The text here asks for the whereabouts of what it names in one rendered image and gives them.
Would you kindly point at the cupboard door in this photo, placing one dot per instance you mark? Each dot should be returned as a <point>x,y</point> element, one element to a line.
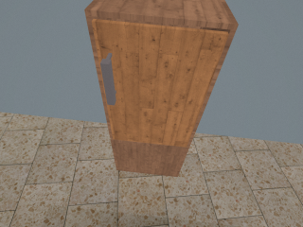
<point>161,76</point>

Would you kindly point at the handle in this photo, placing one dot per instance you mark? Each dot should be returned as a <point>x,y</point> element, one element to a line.
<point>108,79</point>

